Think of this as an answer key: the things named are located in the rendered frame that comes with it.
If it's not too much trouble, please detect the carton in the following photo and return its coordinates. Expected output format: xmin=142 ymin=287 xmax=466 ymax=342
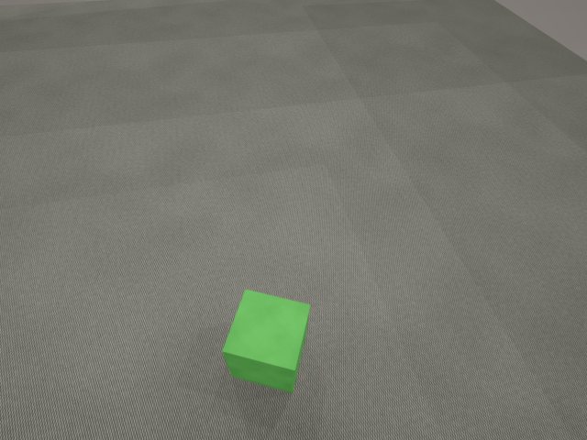
xmin=222 ymin=290 xmax=311 ymax=393

